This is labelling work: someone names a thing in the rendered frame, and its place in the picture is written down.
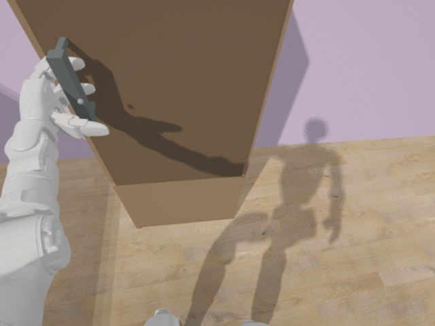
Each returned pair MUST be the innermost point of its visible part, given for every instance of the handle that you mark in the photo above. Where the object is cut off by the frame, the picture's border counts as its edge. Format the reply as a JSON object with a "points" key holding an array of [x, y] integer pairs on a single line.
{"points": [[63, 70]]}

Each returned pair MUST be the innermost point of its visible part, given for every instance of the left robot upper arm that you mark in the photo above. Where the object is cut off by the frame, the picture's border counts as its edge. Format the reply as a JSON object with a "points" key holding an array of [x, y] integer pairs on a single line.
{"points": [[32, 250]]}

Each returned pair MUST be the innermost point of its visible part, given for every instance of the cupboard door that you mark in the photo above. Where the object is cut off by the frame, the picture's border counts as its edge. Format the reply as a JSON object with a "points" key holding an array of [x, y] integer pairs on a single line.
{"points": [[178, 83]]}

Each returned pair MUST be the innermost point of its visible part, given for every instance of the robot left shin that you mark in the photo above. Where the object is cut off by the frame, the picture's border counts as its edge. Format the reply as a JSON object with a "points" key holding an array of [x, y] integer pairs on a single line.
{"points": [[161, 311]]}

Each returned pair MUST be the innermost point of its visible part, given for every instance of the robot left hand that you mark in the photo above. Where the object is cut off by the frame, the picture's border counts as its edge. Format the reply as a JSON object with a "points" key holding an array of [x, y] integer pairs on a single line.
{"points": [[38, 100]]}

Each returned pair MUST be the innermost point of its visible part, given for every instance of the left robot forearm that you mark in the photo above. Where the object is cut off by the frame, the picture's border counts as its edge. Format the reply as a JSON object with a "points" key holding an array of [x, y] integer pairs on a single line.
{"points": [[32, 179]]}

